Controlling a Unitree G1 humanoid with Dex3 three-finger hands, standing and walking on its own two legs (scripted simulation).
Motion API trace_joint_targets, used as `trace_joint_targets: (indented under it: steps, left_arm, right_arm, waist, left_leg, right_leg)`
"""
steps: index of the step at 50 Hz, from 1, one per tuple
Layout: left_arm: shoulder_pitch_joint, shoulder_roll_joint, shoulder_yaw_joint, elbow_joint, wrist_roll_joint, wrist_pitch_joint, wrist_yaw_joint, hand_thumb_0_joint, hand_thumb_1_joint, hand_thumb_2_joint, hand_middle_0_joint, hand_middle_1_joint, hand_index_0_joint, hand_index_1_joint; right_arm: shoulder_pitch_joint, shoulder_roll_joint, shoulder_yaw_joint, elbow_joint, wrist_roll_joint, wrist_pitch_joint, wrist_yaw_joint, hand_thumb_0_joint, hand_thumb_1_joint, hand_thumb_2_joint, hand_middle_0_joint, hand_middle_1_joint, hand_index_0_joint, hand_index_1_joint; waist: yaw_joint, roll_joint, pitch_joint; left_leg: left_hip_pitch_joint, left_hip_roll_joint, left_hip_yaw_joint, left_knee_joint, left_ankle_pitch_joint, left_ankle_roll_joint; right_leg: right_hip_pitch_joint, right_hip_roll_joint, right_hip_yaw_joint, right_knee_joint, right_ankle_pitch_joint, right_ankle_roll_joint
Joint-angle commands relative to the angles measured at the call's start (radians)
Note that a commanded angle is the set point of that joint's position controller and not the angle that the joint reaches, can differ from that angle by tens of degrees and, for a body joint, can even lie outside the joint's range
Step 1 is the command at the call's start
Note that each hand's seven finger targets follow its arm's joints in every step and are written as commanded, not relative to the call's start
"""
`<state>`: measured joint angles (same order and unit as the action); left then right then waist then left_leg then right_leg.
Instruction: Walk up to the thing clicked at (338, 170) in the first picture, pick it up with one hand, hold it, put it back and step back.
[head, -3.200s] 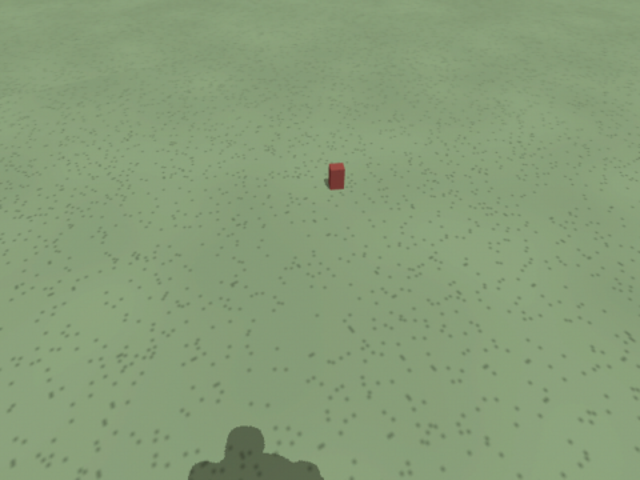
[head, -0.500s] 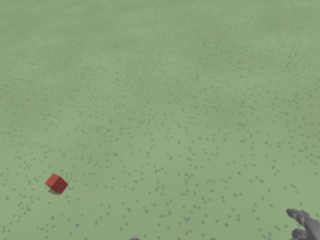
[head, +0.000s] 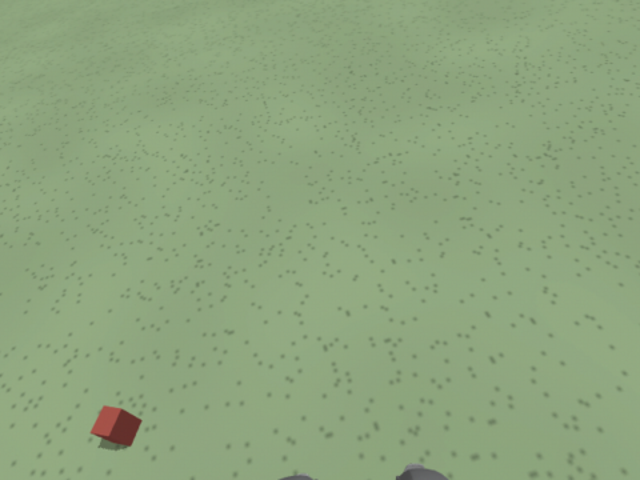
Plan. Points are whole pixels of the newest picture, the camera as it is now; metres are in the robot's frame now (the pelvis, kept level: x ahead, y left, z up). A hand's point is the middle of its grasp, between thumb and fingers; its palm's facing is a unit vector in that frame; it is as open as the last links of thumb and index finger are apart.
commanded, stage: walk up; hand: left
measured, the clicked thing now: (117, 426) +0.44 +0.67 -0.67
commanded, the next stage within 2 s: none
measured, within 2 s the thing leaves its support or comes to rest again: neither
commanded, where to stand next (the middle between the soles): -0.01 +0.60 m, yaw -22 degrees
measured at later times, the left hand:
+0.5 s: hand out of the picture +0.10 +0.56 -0.13, palm faces -0.16 -0.80 -0.58, open 7.3 cm
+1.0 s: hand out of the picture +0.10 +0.75 -0.10, palm faces -0.21 -0.75 -0.63, open 7.3 cm
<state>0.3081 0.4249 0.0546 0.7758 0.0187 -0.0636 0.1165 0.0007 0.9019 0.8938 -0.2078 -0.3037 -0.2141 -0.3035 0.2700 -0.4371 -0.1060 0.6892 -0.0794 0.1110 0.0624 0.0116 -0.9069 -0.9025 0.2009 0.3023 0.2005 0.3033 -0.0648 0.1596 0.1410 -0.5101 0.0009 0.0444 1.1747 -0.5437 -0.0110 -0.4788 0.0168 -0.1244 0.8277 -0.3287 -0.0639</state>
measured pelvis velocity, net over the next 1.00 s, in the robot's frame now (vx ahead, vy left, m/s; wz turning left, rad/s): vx -0.06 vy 0.46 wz -0.23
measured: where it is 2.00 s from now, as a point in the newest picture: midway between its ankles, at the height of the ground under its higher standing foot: outside the picture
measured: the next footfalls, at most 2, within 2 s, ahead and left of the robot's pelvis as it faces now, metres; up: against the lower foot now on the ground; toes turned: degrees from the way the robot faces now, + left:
left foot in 0.32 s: +0.05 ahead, +0.33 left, +0.00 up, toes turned -3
right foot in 0.68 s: +0.05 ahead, +0.21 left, +0.00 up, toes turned -15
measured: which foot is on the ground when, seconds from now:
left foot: up 0.00-0.30, down 0.32-0.70, up 0.72-1.00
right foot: down 0.00-0.34, up 0.36-0.66, down 0.68-1.00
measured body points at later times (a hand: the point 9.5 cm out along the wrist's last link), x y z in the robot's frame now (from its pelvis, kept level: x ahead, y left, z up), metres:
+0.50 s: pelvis -0.01 +0.24 +0.01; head +0.05 +0.24 +0.45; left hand +0.11 +0.60 -0.09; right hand +0.03 -0.09 -0.09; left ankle +0.01 +0.33 -0.69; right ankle +0.02 +0.08 -0.62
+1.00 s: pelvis -0.06 +0.46 -0.01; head -0.03 +0.41 +0.44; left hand +0.11 +0.79 -0.06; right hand -0.01 +0.10 -0.12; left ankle -0.02 +0.67 -0.65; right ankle +0.01 +0.23 -0.69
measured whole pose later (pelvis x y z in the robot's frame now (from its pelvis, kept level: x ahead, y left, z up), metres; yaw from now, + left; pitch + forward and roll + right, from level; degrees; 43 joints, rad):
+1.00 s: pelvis -0.06 +0.46 -0.01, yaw -13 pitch -2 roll +0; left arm 0.27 0.45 0.05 0.76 0.05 -0.04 0.10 0.00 0.90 0.89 -0.21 -0.30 -0.22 -0.30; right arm 0.21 -0.50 -0.13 0.63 -0.06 0.13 0.08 0.01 -0.91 -0.90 0.20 0.30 0.20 0.30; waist -0.01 0.12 0.13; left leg -0.49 0.13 -0.13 1.16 -0.46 -0.01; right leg -0.56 -0.13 0.09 0.84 -0.26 0.01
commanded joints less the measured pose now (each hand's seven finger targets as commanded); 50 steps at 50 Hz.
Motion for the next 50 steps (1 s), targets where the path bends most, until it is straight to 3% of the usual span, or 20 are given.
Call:
trace_joint_targets:
  steps: [1,3,7,13,14,16,17,18,19,20,22,25,30,33,34,35,37,40,44,50]
  left_arm:
    - [0.035,0.318,0.112,-0.091,-0.007,-0.014,0.035,0.0,0.9,0.9,-0.2,-0.3,-0.2,-0.3]
    - [0.029,0.326,0.114,-0.08,0.002,-0.018,0.026,0.0,0.9,0.9,-0.2,-0.3,-0.2,-0.3]
    - [0.037,0.378,0.137,-0.068,0.023,-0.018,0.006,0.0,0.9,0.9,-0.2,-0.3,-0.2,-0.3]
    - [0.065,0.43,0.153,-0.064,0.041,-0.017,0.003,0.0,0.9,0.9,-0.2,-0.3,-0.2,-0.3]
    - [0.052,0.426,0.149,-0.063,0.036,-0.016,0.002,0.0,0.9,0.9,-0.2,-0.3,-0.2,-0.3]
    - [-0.015,0.366,0.12,-0.074,0.025,-0.006,0.004,0.0,0.9,0.9,-0.2,-0.3,-0.2,-0.3]
    - [-0.016,0.256,0.086,-0.075,0.014,0.001,0.012,0.0,0.9,0.9,-0.2,-0.3,-0.2,-0.3]
    - [-0.004,0.185,0.063,-0.085,-0.001,0.005,0.03,0.0,0.9,0.9,-0.2,-0.3,-0.2,-0.3]
    - [-0.062,0.253,0.066,-0.071,0.007,0.002,0.053,0.0,0.9,0.9,-0.2,-0.3,-0.2,-0.3]
    - [-0.048,0.299,0.068,-0.044,0.003,0.001,0.049,0.0,0.9,0.9,-0.2,-0.3,-0.2,-0.3]
    - [0.035,0.299,0.088,0.027,-0.028,0.005,0.031,0.0,0.9,0.9,-0.2,-0.3,-0.2,-0.3]
    - [0.079,0.249,0.07,0.034,-0.043,0.011,0.014,0.0,0.9,0.9,-0.2,-0.3,-0.2,-0.3]
    - [0.125,0.221,0.063,0.0,-0.045,0.018,0.013,0.0,0.9,0.9,-0.2,-0.3,-0.2,-0.3]
    - [0.285,0.23,0.079,0.035,-0.029,0.013,0.023,0.0,0.9,0.9,-0.2,-0.3,-0.2,-0.3]
    - [0.299,0.287,0.1,0.029,-0.015,0.011,0.029,0.0,0.9,0.9,-0.2,-0.3,-0.2,-0.3]
    - [0.272,0.323,0.113,-0.01,0.0,0.011,0.035,0.0,0.9,0.9,-0.2,-0.3,-0.2,-0.3]
    - [0.072,0.353,0.115,-0.094,-0.003,0.009,0.047,0.0,0.9,0.9,-0.2,-0.3,-0.2,-0.3]
    - [-0.03,0.289,0.091,-0.101,-0.012,-0.009,0.045,0.0,0.9,0.9,-0.2,-0.3,-0.2,-0.3]
    - [-0.02,0.328,0.111,-0.072,0.013,-0.005,0.015,0.0,0.9,0.9,-0.2,-0.3,-0.2,-0.3]
    - [-0.047,0.404,0.138,-0.064,0.038,0.012,0.005,0.0,0.9,0.9,-0.2,-0.3,-0.2,-0.3]
  right_arm:
    - [-0.032,-0.269,-0.082,-0.118,-0.001,-0.02,-0.008,0.0,-0.9,-0.9,0.2,0.3,0.2,0.3]
    - [-0.012,-0.245,-0.078,-0.101,0.003,-0.017,0.011,0.0,-0.9,-0.9,0.2,0.3,0.2,0.3]
    - [-0.005,-0.209,-0.067,-0.099,0.005,-0.009,0.027,0.0,-0.9,-0.9,0.2,0.3,0.2,0.3]
    - [-0.071,-0.213,-0.073,-0.138,0.015,-0.016,0.03,0.0,-0.9,-0.9,0.2,0.3,0.2,0.3]
    - [-0.033,-0.212,-0.077,-0.122,0.016,-0.023,0.026,0.0,-0.9,-0.9,0.2,0.3,0.2,0.3]
    - [0.145,-0.233,-0.101,-0.061,0.004,-0.039,0.015,0.0,-0.9,-0.9,0.2,0.3,0.2,0.3]
    - [0.222,-0.28,-0.114,-0.048,-0.02,-0.052,0.001,0.0,-0.9,-0.9,0.2,0.3,0.2,0.3]
    - [0.114,-0.393,-0.124,-0.084,-0.015,-0.062,-0.011,0.0,-0.9,-0.9,0.2,0.3,0.2,0.3]
    - [0.032,-0.436,-0.127,-0.084,0.01,-0.061,-0.02,0.0,-0.9,-0.9,0.2,0.3,0.2,0.3]
    - [-0.043,-0.396,-0.117,-0.116,0.009,-0.059,-0.024,0.0,-0.9,-0.9,0.2,0.3,0.2,0.3]
    - [-0.067,-0.257,-0.08,-0.136,-0.005,-0.063,-0.036,0.0,-0.9,-0.9,0.2,0.3,0.2,0.3]
    - [-0.017,-0.226,-0.074,-0.113,0.006,-0.072,-0.041,0.0,-0.9,-0.9,0.2,0.3,0.2,0.3]
    - [-0.006,-0.183,-0.062,-0.162,-0.004,-0.049,-0.037,0.0,-0.9,-0.9,0.2,0.3,0.2,0.3]
    - [-0.106,-0.159,-0.054,-0.211,0.006,-0.035,-0.024,0.0,-0.9,-0.9,0.2,0.3,0.2,0.3]
    - [-0.076,-0.135,-0.046,-0.214,0.018,-0.038,-0.02,0.0,-0.9,-0.9,0.2,0.3,0.2,0.3]
    - [-0.002,-0.105,-0.038,-0.206,0.023,-0.039,-0.02,0.0,-0.9,-0.9,0.2,0.3,0.2,0.3]
    - [0.056,-0.211,-0.08,-0.195,0.001,-0.009,-0.043,0.0,-0.9,-0.9,0.2,0.3,0.2,0.3]
    - [-0.002,-0.243,-0.094,-0.143,0.013,-0.013,-0.025,0.0,-0.9,-0.9,0.2,0.3,0.2,0.3]
    - [0.024,-0.19,-0.074,-0.132,0.013,0.0,0.004,0.0,-0.9,-0.9,0.2,0.3,0.2,0.3]
    - [0.017,-0.195,-0.078,-0.113,0.025,-0.002,0.007,0.0,-0.9,-0.9,0.2,0.3,0.2,0.3]
  waist:
    - [0.04,-0.159,-0.105]
    - [0.025,-0.193,-0.081]
    - [0.036,-0.304,-0.098]
    - [0.075,-0.376,-0.131]
    - [0.061,-0.372,-0.155]
    - [-0.053,-0.243,-0.217]
    - [-0.116,0.015,-0.176]
    - [-0.068,0.266,-0.119]
    - [-0.055,0.279,-0.087]
    - [-0.031,0.216,-0.05]
    - [-0.001,0.047,-0.033]
    - [0.001,0.109,-0.126]
    - [0.011,0.085,-0.176]
    - [0.125,-0.073,-0.217]
    - [0.147,-0.177,-0.229]
    - [0.129,-0.354,-0.269]
    - [0.058,-0.232,-0.231]
    - [0.028,-0.1,-0.105]
    - [0.039,-0.251,-0.107]
    - [0.059,-0.428,-0.128]
  left_leg:
    - [-0.181,0.116,-0.222,0.288,0.066,-0.01]
    - [-0.162,0.09,-0.182,0.226,0.135,0.003]
    - [-0.111,0.097,-0.111,0.121,0.167,0.005]
    - [-0.031,0.11,-0.077,-0.16,-0.021,0.03]
    - [0.016,0.1,-0.066,-0.232,-0.032,0.036]
    - [0.28,0.052,-0.042,-0.487,0.068,0.045]
    - [0.314,0.107,-0.195,-0.705,0.005,0.035]
    - [0.261,0.319,-0.524,-0.789,0.221,0.078]
    - [0.154,0.377,-0.683,-0.86,0.159,0.175]
    - [0.097,0.387,-0.656,-0.841,0.15,0.221]
    - [0.208,0.234,-0.333,-0.653,0.522,0.138]
    - [0.4,0.206,-0.243,-0.573,0.866,0.136]
    - [0.351,0.22,-0.184,-0.561,0.867,0.149]
    - [0.128,0.14,-0.078,-0.372,0.73,0.058]
    - [-0.022,0.08,-0.045,-0.217,0.581,-0.02]
    - [-0.263,0.006,-0.067,0.034,-0.06,-0.072]
    - [-0.254,0.079,-0.252,0.333,-0.109,-0.086]
    - [-0.113,0.065,-0.232,0.352,0.079,-0.027]
    - [-0.086,0.048,-0.152,0.248,0.159,0.0]
    - [0.111,0.09,-0.041,-0.259,-0.013,0.009]
  right_leg:
    - [0.063,-0.424,0.652,-0.487,-0.211,-0.235]
    - [0.028,-0.315,0.492,-0.432,-0.226,-0.155]
    - [-0.013,-0.211,0.363,-0.378,-0.255,-0.116]
    - [-0.004,-0.254,0.429,-0.302,-0.134,-0.153]
    - [-0.01,-0.267,0.437,-0.258,-0.062,-0.154]
    - [-0.141,-0.196,0.325,-0.019,0.03,-0.073]
    - [-0.279,-0.035,0.2,0.284,-0.026,-0.011]
    - [-0.493,0.136,0.142,0.448,-0.338,0.029]
    - [-0.426,0.047,0.235,0.503,-0.321,-0.007]
    - [-0.384,-0.003,0.209,0.512,-0.281,-0.002]
    - [-0.373,0.014,0.22,0.478,-0.175,0.028]
    - [-0.281,0.005,0.133,0.341,-0.153,0.04]
    - [-0.044,-0.025,0.091,0.069,-0.059,0.031]
    - [0.33,-0.042,0.081,-0.293,0.221,-0.01]
    - [0.481,-0.108,0.204,-0.298,0.271,-0.06]
    - [0.614,-0.384,0.582,-0.3,0.421,-0.194]
    - [0.339,-0.619,0.835,-0.389,0.287,-0.376]
    - [0.046,-0.396,0.531,-0.383,0.07,-0.25]
    - [0.017,-0.223,0.342,-0.317,-0.094,-0.14]
    - [-0.04,-0.227,0.324,-0.281,-0.081,-0.104]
